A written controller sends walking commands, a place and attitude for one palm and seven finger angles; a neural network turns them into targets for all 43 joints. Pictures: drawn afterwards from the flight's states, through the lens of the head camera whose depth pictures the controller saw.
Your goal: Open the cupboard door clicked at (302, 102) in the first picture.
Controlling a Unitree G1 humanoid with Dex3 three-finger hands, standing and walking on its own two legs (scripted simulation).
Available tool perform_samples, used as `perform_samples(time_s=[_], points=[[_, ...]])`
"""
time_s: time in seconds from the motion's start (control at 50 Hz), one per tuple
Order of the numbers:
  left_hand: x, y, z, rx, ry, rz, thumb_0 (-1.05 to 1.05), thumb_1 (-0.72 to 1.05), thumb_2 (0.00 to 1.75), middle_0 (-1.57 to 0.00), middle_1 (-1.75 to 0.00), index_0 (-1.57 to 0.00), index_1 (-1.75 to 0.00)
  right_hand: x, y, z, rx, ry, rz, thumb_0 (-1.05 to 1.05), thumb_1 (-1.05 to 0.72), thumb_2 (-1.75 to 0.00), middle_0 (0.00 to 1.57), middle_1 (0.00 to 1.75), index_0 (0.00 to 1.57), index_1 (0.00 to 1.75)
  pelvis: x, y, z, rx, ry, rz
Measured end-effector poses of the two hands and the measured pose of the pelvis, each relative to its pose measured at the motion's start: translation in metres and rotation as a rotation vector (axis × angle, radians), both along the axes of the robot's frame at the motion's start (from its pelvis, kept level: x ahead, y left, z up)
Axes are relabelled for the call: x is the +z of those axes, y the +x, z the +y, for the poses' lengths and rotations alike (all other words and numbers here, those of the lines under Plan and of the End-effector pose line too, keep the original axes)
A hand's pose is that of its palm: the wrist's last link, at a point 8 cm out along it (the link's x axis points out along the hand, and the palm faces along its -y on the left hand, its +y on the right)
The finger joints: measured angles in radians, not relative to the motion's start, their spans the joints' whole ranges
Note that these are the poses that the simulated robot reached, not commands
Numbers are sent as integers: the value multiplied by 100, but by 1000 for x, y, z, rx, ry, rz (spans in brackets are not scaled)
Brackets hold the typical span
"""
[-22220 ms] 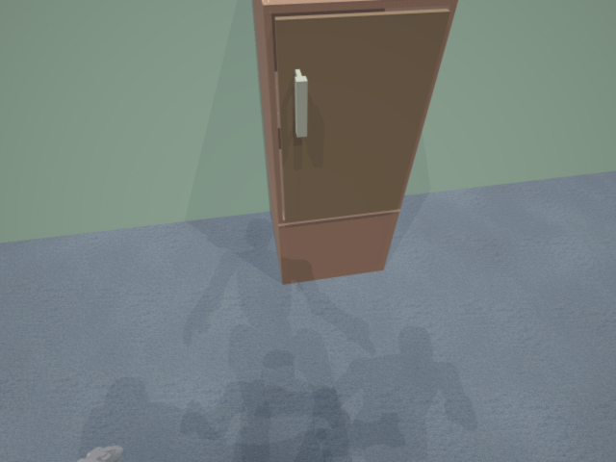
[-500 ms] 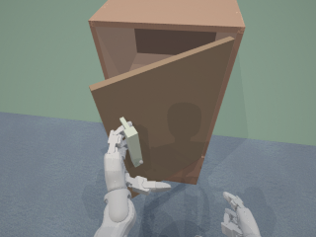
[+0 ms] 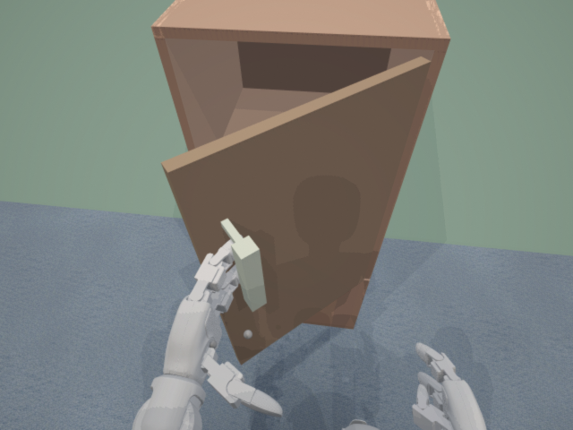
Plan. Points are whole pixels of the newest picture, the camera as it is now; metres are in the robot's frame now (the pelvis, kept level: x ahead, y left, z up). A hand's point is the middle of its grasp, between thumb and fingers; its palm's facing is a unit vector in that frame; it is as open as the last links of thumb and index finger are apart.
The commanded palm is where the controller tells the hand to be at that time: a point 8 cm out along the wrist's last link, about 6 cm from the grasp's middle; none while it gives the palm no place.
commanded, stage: slide the hand sideways off the handle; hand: left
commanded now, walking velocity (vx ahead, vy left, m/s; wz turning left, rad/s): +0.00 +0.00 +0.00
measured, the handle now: (242, 265) +0.31 +0.08 +0.08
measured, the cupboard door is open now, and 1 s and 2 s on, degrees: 42 42 42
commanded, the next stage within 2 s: draw the hand back to the body in 0.80 s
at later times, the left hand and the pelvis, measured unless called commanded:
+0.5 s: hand (201, 359) +0.19 +0.11 +0.08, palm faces -0.08 -1.00 -0.04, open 16.3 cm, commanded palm +0.16 +0.17 +0.08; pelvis +0.01 -0.01 -0.01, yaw +1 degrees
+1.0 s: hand (167, 385) +0.16 +0.14 +0.08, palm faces -0.09 -0.99 -0.06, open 16.3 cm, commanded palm +0.14 +0.21 +0.10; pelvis +0.00 +0.00 -0.02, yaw +1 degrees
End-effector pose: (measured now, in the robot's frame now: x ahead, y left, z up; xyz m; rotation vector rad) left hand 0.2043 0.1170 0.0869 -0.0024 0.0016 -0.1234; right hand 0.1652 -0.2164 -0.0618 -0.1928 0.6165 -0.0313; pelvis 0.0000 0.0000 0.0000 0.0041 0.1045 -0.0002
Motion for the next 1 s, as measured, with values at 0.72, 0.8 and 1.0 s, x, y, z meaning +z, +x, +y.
perform_samples(time_s=[0.72, 0.8, 1.0], points=[[-6, -47, 67, 47, 60, 43, -1, -50, 30, -15, -30, -15, -30, -6, 22, -10, -34, -22, -62, 2, -91, -90, 20, 30, 20, 30, -18, 7, -3, 13, -22, 43], [-5, -53, 74, 51, 63, 37, -1, -50, 30, -15, -30, -15, -30, -6, 22, -7, -38, -17, -70, 2, -91, -90, 20, 30, 20, 30, -19, 6, -2, 13, -25, 42], [-3, -57, 79, 35, 64, 20, -1, -50, 30, -15, -30, -15, -30, -5, 20, 4, -25, -12, -87, 2, -91, -90, 20, 30, 20, 30, -21, 0, 3, 14, -33, 29]])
